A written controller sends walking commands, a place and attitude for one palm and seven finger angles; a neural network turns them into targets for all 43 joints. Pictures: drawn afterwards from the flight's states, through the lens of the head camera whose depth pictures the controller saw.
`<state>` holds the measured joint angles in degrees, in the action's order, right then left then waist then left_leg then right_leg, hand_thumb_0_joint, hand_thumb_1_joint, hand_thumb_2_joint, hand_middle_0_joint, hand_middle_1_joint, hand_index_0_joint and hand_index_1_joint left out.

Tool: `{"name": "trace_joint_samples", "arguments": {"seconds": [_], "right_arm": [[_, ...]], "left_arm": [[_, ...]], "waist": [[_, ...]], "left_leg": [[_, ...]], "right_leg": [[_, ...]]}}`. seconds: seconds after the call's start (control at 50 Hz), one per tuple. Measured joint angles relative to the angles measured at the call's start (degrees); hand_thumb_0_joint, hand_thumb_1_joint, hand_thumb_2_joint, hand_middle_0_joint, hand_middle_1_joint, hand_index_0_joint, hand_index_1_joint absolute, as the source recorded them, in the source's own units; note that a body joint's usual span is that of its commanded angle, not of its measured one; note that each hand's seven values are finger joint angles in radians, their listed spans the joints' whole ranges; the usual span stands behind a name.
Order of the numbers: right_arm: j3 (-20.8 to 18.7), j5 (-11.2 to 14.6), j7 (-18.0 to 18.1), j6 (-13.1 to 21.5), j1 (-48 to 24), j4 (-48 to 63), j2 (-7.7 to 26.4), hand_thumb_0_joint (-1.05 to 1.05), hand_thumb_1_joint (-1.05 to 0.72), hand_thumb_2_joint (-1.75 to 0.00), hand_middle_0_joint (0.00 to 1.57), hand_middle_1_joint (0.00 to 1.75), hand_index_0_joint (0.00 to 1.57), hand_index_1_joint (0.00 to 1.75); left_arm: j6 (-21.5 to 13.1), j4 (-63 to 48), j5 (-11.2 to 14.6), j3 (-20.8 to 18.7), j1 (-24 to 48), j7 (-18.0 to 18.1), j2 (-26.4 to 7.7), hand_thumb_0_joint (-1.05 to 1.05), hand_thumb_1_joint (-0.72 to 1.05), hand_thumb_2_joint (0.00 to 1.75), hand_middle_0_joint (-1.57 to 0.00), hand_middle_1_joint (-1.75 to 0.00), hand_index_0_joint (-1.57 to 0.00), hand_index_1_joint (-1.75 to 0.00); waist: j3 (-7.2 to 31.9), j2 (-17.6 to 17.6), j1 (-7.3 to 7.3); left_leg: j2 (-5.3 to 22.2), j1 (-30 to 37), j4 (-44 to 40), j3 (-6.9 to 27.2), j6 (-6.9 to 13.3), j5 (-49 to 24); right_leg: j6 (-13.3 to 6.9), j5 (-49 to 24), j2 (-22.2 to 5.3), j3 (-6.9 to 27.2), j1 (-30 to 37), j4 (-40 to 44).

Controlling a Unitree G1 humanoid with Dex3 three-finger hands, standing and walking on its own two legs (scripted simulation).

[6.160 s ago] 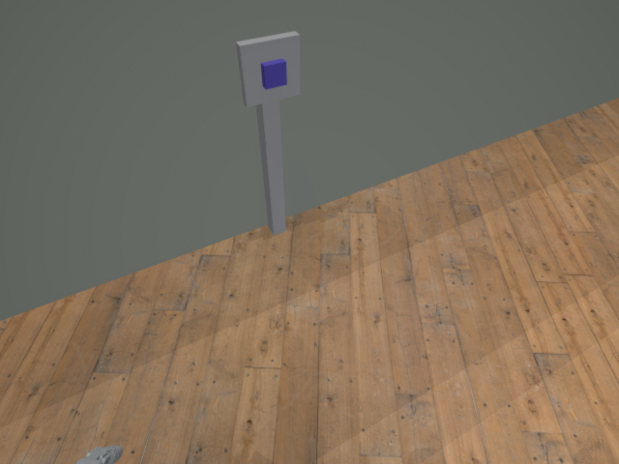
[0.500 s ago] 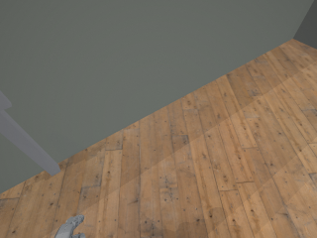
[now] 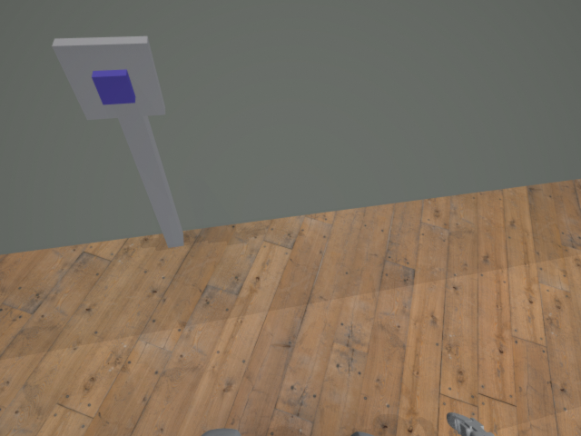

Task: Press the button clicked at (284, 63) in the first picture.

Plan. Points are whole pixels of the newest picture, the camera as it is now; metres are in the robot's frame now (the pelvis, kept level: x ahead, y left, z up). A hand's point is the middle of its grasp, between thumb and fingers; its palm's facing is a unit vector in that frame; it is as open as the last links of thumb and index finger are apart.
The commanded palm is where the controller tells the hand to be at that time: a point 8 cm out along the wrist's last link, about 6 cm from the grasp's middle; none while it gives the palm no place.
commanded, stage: turn to face it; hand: left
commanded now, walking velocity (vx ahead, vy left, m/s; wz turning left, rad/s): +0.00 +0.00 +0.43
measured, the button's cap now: (114, 86) +0.76 +0.45 -0.02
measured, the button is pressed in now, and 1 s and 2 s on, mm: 0 0 0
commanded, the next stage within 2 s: take the last steps up to it in 0.44 s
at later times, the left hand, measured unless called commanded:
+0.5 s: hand out of the picture +0.08 +0.18 -0.13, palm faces +0.18 -0.95 -0.27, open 7.4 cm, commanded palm none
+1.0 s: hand out of the picture -0.14 +0.15 -0.16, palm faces +0.40 -0.90 -0.17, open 7.4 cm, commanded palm none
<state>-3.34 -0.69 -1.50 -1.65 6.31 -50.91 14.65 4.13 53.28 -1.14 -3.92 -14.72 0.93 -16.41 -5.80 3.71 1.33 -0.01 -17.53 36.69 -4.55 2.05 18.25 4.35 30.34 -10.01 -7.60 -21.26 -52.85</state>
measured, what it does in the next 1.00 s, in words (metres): steps on the spot, turning left: right foot, then left foot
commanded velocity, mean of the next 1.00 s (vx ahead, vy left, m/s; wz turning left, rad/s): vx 0.14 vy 0.01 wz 0.17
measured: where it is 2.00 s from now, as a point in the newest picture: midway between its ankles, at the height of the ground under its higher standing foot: (247, 376)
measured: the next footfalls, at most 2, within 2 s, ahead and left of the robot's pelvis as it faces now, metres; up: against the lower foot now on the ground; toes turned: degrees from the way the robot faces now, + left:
right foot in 0.46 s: +0.06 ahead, -0.12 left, +0.00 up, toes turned +7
left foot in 0.98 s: +0.04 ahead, +0.14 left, +0.00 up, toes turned +24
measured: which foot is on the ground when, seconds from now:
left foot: down 0.00-0.46, up 0.48-0.96, down 0.98-1.00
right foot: up 0.00-0.44, down 0.46-0.98, up 1.00-1.00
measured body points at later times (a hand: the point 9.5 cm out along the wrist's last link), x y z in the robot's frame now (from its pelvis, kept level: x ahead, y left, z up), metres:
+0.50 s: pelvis +0.00 -0.03 +0.01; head +0.03 -0.05 +0.46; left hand +0.07 +0.23 -0.11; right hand +0.08 -0.26 -0.15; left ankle +0.00 +0.09 -0.71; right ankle +0.02 -0.13 -0.73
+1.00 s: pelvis +0.03 +0.03 +0.01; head +0.02 +0.04 +0.46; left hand -0.15 +0.20 -0.14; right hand +0.19 -0.17 -0.12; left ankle +0.01 +0.13 -0.73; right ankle +0.02 -0.12 -0.72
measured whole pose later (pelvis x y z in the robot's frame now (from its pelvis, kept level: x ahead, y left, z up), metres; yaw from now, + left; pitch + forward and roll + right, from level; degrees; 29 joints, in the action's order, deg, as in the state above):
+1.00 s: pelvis +0.03 +0.03 +0.01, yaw +17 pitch -1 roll -1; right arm -2.2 -1.1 -0.9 1.3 9.4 -58.3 11.2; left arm -0.3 66.2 -1.4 -2.0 -28.3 0.2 -10.1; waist -0.7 1.0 4.0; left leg 2.5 -13.5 29.3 -6.5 0.4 14.8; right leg 1.6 20.6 -5.5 -7.9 -8.4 -30.0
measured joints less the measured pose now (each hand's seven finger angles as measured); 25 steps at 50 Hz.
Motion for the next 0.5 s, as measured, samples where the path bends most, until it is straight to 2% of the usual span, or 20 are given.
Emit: {"name": "trace_joint_samples", "arguments": {"seconds": [0.04, 0.08, 0.18, 0.28, 0.38, 0.44, 0.46, 0.5], "right_arm": [[0.4, -0.1, 0.7, 0.3, 0.2, 0.4, -0.6, 0.01, -0.91, -0.90, 0.20, 0.30, 0.20, 0.30], [0.8, -0.1, 1.1, 0.4, 0.6, 0.3, -1.1, 0.01, -0.90, -0.90, 0.20, 0.30, 0.20, 0.30], [1.4, 0.0, 1.4, 0.6, 2.0, -0.4, -2.3, 0.01, -0.90, -0.90, 0.20, 0.30, 0.21, 0.30], [1.6, -0.2, 1.5, 0.4, 4.1, -1.4, -3.4, 0.01, -0.90, -0.90, 0.20, 0.30, 0.21, 0.30], [1.2, -0.5, 1.6, -0.3, 6.0, -3.0, -3.6, 0.01, -0.90, -0.90, 0.20, 0.30, 0.21, 0.30], [0.9, -0.4, 1.6, -0.6, 7.2, -4.0, -3.2, 0.01, -0.90, -0.90, 0.20, 0.30, 0.21, 0.30], [0.7, -0.1, 1.6, -0.6, 7.5, -4.2, -3.0, 0.01, -0.90, -0.90, 0.20, 0.30, 0.21, 0.30], [0.2, 0.1, 1.6, -1.1, 7.7, -5.0, -2.4, 0.01, -0.90, -0.90, 0.20, 0.30, 0.21, 0.30]], "left_arm": [[0.6, 0.9, 0.0, -0.5, 0.7, 0.0, -0.5, 0.01, 0.90, 0.90, -0.20, -0.30, -0.20, -0.29], [0.3, 1.0, 0.0, -0.6, 1.3, -0.3, -0.7, 0.01, 0.90, 0.90, -0.20, -0.30, -0.20, -0.29], [-0.6, 0.1, 0.0, -0.1, 2.4, -0.4, -0.1, 0.01, 0.91, 0.90, -0.19, -0.30, -0.20, -0.29], [-0.6, -0.5, 0.3, 0.4, 4.0, -0.1, 1.4, 0.01, 0.90, 0.90, -0.19, -0.30, -0.20, -0.29], [-1.1, -1.2, 0.6, 1.3, 5.5, 0.0, 3.6, 0.01, 0.90, 0.90, -0.20, -0.30, -0.20, -0.29], [-2.1, -1.7, 0.8, 1.9, 5.5, 0.1, 4.8, 0.00, 0.90, 0.90, -0.20, -0.30, -0.20, -0.29], [-2.7, -1.8, 0.7, 2.1, 5.3, 0.2, 5.1, 0.00, 0.90, 0.90, -0.20, -0.30, -0.20, -0.29], [-3.4, -1.4, 0.3, 2.6, 5.1, 0.3, 6.2, 0.00, 0.90, 0.90, -0.20, -0.30, -0.20, -0.29]], "waist": [[0.4, -0.3, -0.18], [0.7, -0.6, -0.23], [1.7, -1.7, -0.56], [2.4, -2.7, -1.76], [2.7, -4.0, -2.96], [3.2, -4.7, -3.23], [3.4, -4.9, -3.11], [3.1, -6.4, -3.32]], "left_leg": [[-0.4, 0.7, -1.8, 1.1, 0.8, -0.2], [-0.9, 1.9, -5.0, 2.1, 0.7, -2.1], [-2.1, 4.2, -10.7, 4.3, 1.5, -5.4], [-3.1, 4.7, -11.9, 6.5, 1.4, -6.4], [-3.8, 4.0, -10.8, 8.2, 0.5, -6.2], [-4.3, 2.6, -8.6, 8.9, -0.5, -5.3], [-4.5, 1.7, -6.9, 9.0, -1.0, -4.6], [-4.1, -0.9, 0.3, 9.2, -2.2, 2.9]], "right_leg": [[0.1, -1.8, 1.8, 2.6, -3.4, -7.3], [0.4, -5.4, 2.7, 4.0, -5.5, -10.7], [1.1, -8.9, 4.0, 5.6, -6.5, -9.3], [1.1, -7.0, 5.4, 6.2, -4.0, -2.7], [0.1, -6.1, 7.3, 6.2, 0.4, 7.1], [-0.7, -11.6, 8.3, 5.7, 5.2, 17.6], [-1.7, -14.2, 8.4, 5.5, 6.8, 21.5], [-4.8, -14.0, 9.0, 4.3, 7.1, 21.2]]}}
